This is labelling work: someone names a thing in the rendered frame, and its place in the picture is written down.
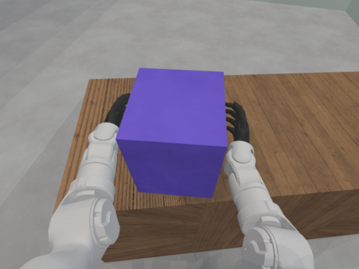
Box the left robot forearm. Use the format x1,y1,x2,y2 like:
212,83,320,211
48,122,119,247

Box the pedestal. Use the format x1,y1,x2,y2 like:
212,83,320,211
53,72,359,263

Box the right robot upper arm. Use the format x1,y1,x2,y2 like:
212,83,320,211
242,225,314,269

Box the carton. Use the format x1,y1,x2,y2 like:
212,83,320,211
116,68,227,198

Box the left robot hand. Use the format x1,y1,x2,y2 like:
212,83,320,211
104,93,130,127

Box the left robot upper arm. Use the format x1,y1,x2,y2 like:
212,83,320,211
19,197,120,269

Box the right robot hand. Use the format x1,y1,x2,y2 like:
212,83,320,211
225,102,250,143

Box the right robot forearm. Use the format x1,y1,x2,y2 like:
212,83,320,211
224,141,298,235

